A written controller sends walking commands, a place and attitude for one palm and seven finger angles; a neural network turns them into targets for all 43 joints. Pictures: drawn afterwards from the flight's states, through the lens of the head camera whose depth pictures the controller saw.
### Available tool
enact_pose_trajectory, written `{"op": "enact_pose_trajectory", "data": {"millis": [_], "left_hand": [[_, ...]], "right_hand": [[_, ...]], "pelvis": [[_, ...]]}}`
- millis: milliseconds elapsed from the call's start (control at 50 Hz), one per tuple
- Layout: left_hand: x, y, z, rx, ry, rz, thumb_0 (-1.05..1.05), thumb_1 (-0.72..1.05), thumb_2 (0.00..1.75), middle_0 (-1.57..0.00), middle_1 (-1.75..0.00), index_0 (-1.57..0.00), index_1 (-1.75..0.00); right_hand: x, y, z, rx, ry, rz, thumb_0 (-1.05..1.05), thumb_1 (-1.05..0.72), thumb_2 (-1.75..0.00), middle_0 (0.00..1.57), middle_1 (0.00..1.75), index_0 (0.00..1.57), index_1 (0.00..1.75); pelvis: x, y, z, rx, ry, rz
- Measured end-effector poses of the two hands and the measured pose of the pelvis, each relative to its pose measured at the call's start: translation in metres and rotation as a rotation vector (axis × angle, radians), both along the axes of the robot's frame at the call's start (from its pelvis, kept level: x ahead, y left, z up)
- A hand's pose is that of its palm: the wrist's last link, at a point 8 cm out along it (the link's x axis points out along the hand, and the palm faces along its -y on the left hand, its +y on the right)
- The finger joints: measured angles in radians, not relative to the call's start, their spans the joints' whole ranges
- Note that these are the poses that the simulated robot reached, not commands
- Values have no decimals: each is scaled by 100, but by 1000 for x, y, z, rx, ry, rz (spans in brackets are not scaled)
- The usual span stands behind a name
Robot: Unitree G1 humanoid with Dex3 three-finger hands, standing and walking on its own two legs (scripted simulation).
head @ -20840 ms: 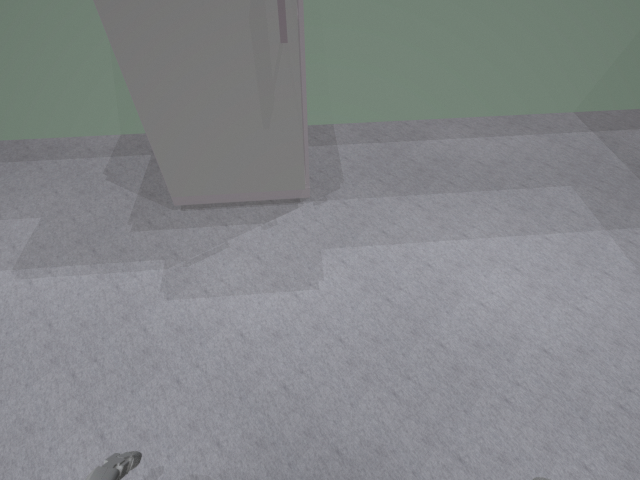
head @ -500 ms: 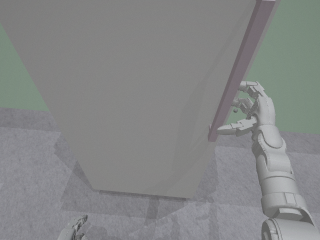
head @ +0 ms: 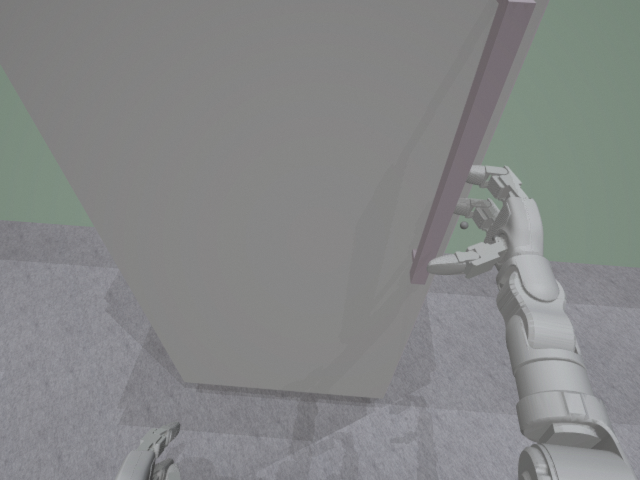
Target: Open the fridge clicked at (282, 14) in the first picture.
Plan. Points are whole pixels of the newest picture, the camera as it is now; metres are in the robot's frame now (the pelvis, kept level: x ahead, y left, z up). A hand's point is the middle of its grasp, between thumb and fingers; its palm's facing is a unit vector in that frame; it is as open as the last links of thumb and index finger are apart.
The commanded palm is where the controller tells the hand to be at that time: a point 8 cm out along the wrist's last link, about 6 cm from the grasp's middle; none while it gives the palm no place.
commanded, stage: slide the fingers in behind the handle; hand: right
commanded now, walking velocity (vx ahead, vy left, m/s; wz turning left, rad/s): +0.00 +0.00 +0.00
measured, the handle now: (449, 171) +0.45 -0.12 +0.18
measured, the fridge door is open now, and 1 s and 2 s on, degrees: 0 0 0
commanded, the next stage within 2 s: grip the handle and tug to test in 1.38 s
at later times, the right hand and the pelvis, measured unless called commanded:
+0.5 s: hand (437, 222) +0.40 -0.11 +0.14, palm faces +0.01 +1.00 +0.01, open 14.0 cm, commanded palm +0.37 -0.16 +0.14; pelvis +0.01 +0.00 +0.00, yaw +0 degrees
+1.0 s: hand (425, 221) +0.40 -0.09 +0.14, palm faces +0.01 +1.00 +0.00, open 14.0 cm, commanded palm +0.37 -0.15 +0.14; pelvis +0.01 +0.02 +0.00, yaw -1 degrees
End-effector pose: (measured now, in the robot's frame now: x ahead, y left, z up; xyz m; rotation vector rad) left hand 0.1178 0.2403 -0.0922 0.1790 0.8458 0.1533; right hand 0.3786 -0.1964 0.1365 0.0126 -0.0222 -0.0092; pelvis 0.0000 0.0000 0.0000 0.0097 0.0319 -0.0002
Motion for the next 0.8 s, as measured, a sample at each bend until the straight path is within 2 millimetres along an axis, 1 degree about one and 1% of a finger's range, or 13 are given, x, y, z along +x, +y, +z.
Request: {"op": "enact_pose_trajectory", "data": {"millis": [120,280,420,520,600,660,700,800], "left_hand": [[10,-3,1,-2,-17,-13,1,91,90,-20,-30,-20,-30],[20,-8,2,-7,-23,-26,1,91,90,-20,-30,-20,-30],[20,-8,-1,-23,-11,-24,1,91,90,-20,-30,-20,-30],[18,-5,-1,-23,3,-15,1,91,90,-20,-30,-20,-30],[17,-1,-2,-18,7,-16,1,91,90,-20,-30,-20,-30],[18,2,-2,-15,9,-20,1,91,90,-20,-30,-20,-30],[19,3,-3,-13,11,-23,1,91,90,-20,-30,-20,-30],[20,4,-3,-9,15,-30,1,91,90,-20,-30,-20,-30]], "right_hand": [[-5,7,-1,-5,7,9,-2,50,-30,31,120,30,120],[2,21,1,-6,18,14,-2,50,-30,30,120,30,120],[4,33,3,-5,18,17,-2,50,-30,30,120,30,120],[3,32,-1,-7,36,-1,-2,50,-30,30,120,30,120],[-2,35,1,-20,20,-1,-2,50,-30,30,120,30,120],[-4,41,3,-23,11,14,-2,50,-30,30,120,30,120],[-4,46,3,-22,17,20,-2,50,-30,30,120,30,120],[1,47,3,-21,44,-7,-2,50,-30,30,120,30,120]], "pelvis": [[2,-1,0,1,-6,-6],[3,0,0,0,-4,-10],[7,2,1,-3,-2,-3],[9,5,1,-5,-8,0],[9,7,1,-5,-13,-4],[8,8,1,-4,-17,-9],[7,9,1,-5,-19,-14],[5,12,1,-6,-17,-18]]}}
